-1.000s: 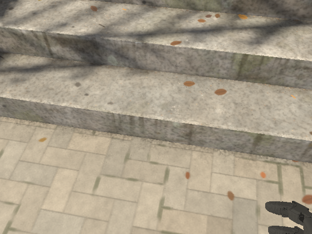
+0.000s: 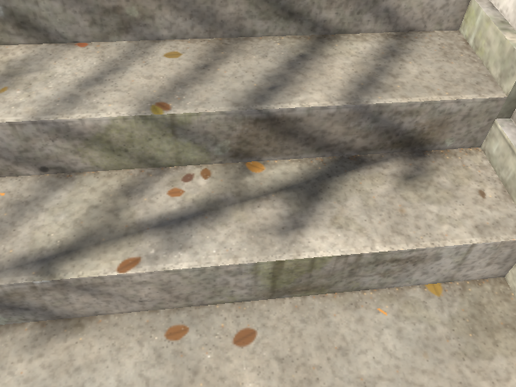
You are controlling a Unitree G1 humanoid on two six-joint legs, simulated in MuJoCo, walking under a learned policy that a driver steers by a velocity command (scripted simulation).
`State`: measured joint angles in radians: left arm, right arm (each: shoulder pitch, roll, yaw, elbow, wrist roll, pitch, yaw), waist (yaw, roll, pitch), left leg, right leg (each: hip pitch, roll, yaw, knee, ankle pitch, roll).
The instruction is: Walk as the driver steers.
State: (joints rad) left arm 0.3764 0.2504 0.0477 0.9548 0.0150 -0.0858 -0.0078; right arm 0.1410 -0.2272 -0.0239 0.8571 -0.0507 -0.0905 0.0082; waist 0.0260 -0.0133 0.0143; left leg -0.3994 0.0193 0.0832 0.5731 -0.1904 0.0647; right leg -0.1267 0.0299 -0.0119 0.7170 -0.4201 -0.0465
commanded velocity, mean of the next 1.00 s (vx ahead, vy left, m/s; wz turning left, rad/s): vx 0.50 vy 0.00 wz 0.39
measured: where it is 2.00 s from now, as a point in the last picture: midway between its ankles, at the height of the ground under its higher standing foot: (182, 119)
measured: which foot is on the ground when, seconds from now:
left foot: down 0.00-0.56, up 0.58-1.00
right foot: up 0.00-0.54, down 0.56-1.00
